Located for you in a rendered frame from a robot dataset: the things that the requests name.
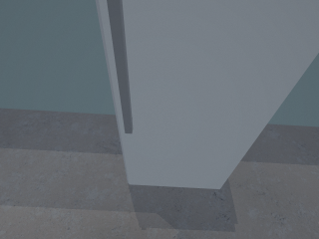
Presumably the handle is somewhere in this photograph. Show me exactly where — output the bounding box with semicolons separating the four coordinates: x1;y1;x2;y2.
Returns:
107;0;133;134

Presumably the fridge door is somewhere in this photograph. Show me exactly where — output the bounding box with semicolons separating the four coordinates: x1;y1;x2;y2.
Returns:
99;0;319;189

